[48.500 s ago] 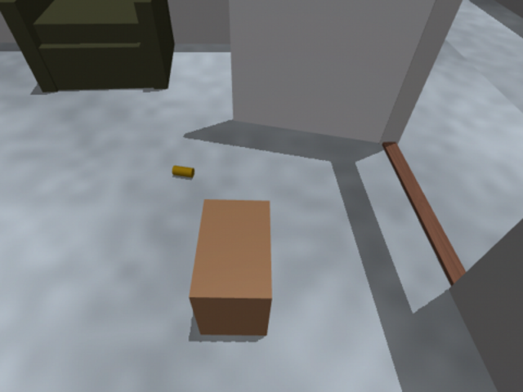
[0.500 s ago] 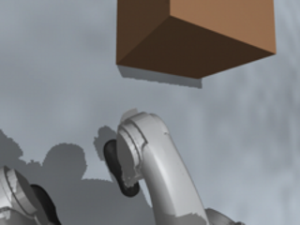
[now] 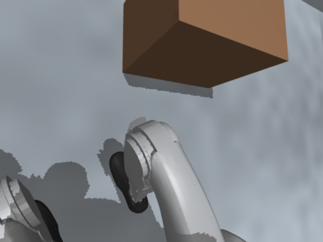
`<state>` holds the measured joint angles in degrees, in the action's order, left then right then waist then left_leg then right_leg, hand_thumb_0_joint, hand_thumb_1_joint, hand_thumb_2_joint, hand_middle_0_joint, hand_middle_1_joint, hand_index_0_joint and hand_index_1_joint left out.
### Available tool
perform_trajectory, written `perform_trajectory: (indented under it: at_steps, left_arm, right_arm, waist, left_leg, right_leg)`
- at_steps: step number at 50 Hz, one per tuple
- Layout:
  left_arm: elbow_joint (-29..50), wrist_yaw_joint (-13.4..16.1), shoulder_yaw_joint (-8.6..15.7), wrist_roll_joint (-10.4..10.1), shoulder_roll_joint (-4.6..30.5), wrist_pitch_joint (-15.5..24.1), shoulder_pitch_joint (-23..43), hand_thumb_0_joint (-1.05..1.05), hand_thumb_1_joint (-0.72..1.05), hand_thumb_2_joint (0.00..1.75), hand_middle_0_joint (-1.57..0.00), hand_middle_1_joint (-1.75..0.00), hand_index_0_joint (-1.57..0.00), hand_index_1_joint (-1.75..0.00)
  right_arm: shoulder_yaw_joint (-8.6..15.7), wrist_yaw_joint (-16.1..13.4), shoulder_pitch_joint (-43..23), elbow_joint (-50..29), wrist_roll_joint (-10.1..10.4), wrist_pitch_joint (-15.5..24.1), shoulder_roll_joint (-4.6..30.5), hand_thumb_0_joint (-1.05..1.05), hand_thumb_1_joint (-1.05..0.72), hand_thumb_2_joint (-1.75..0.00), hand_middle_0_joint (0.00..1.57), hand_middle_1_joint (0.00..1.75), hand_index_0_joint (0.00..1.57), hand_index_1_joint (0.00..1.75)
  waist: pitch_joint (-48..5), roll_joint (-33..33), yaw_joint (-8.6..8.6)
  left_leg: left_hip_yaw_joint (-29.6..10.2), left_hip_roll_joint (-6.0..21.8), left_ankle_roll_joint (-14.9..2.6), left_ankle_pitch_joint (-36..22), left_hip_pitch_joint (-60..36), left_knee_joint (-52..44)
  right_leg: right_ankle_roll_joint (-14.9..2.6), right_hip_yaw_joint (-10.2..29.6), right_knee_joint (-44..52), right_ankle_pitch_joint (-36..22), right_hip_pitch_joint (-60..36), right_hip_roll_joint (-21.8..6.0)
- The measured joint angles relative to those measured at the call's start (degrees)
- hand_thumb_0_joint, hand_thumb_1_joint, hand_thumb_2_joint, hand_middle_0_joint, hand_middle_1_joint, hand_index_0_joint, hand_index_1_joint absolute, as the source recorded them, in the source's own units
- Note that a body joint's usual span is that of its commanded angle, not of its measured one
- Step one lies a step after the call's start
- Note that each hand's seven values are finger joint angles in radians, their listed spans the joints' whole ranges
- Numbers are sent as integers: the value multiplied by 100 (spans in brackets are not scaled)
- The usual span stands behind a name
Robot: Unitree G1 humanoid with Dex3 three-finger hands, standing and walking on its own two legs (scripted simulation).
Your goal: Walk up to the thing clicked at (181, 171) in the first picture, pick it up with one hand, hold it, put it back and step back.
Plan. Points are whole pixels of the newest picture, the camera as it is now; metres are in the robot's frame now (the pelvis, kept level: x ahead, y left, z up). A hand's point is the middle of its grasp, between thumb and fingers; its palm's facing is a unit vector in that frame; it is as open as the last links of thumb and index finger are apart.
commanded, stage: open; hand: left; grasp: from above
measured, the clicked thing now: out of the picture +0.45 +0.33 -0.29
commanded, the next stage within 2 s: withdraw in 0.62 s
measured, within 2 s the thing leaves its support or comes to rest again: neither
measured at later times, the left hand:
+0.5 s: hand out of the picture +0.43 +0.30 -0.25, palm faces -0.06 -0.45 -0.89, open 12.7 cm
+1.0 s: hand out of the picture +0.45 +0.31 -0.23, palm faces -0.05 -0.43 -0.90, open 13.4 cm
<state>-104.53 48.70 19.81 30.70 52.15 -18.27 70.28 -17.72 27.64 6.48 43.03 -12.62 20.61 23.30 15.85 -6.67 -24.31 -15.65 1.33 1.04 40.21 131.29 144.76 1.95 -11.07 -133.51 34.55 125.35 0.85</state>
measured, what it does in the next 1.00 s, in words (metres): stands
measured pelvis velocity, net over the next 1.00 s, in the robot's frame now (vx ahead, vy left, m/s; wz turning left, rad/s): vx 0.00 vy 0.00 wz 0.00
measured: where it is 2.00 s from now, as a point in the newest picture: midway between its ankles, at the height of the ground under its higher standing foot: (96, 217)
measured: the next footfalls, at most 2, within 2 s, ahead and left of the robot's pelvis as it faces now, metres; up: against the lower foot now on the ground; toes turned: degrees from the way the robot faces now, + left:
none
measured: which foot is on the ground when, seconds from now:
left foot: down 0.00-1.00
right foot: down 0.00-1.00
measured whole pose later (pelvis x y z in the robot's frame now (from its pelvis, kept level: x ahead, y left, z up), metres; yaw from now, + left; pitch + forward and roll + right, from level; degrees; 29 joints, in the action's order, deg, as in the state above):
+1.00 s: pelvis +0.00 +0.00 +0.00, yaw +0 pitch +26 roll -13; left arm -94.2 44.3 19.9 35.4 48.5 -19.4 67.3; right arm -15.1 26.7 7.2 44.7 -11.8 21.3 22.1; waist 14.1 -5.3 -21.8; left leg -15.1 1.8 1.2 39.9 131.6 143.9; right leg 1.6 -10.6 -133.0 33.9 126.3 1.1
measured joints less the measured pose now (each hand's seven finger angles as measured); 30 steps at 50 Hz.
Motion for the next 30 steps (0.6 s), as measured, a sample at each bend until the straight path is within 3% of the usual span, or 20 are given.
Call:
perform_trajectory:
  at_steps: [7,15,30]
  left_arm:
    - [26,72,85,69,54,30,-22,0,-22,81,-37,-75,-36,-78]
    - [48,43,6,-67,80,5,20,0,-28,89,-32,-81,-30,-84]
    - [154,21,54,-68,37,-16,-56,0,-34,94,-27,-87,-24,-90]
  right_arm:
    - [12,-31,-39,33,5,26,43,0,-90,-90,20,29,19,30]
    - [2,-30,-59,-20,-17,67,96,0,-90,-90,20,29,19,30]
    - [-20,-55,-99,-30,26,91,71,0,-90,-89,20,29,19,30]
  waist:
    - [49,-12,-1]
    - [107,-5,9]
    - [145,-35,39]
  left_leg:
    - [-31,-1,8,29,-28,25]
    - [-22,-1,7,47,-50,27]
    - [-50,0,34,74,-89,58]
  right_leg:
    - [-2,-24,-9,16,-31,6]
    - [1,-16,-17,36,-47,2]
    - [-17,-35,-45,45,-69,6]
